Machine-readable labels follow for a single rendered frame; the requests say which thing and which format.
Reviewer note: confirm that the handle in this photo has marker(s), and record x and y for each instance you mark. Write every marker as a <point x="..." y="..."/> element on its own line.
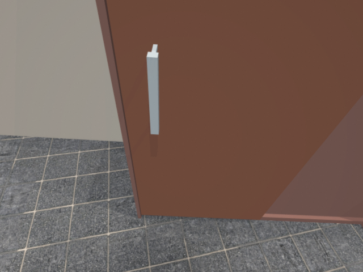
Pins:
<point x="153" y="87"/>

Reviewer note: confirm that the wardrobe door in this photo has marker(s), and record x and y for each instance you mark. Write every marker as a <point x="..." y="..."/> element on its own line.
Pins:
<point x="248" y="91"/>
<point x="331" y="182"/>

